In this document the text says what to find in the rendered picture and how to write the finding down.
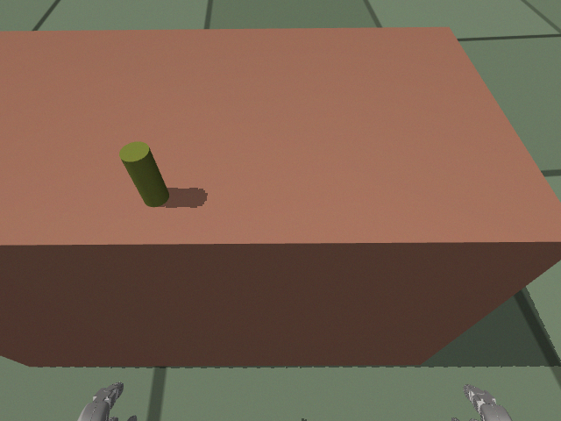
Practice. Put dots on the can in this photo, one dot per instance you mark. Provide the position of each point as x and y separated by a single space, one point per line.
143 170

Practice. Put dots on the left robot hand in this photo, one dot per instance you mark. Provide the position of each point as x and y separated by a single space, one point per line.
103 401

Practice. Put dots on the right robot hand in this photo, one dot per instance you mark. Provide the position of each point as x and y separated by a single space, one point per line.
484 403

